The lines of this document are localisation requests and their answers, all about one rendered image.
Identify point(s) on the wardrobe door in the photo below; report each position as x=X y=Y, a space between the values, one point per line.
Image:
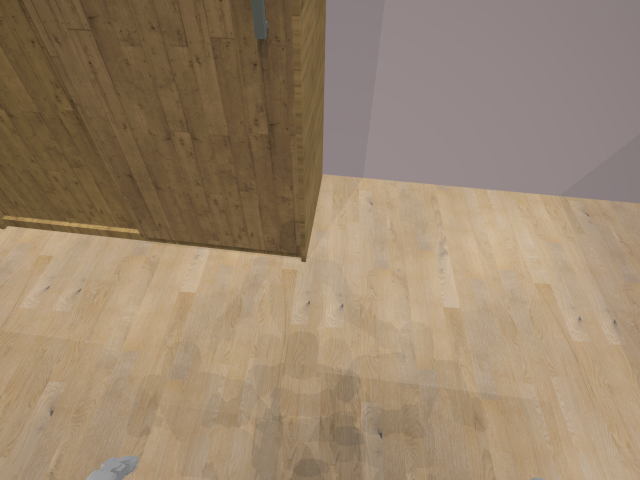
x=50 y=167
x=193 y=117

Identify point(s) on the left robot hand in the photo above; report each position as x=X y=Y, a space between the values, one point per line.
x=115 y=468

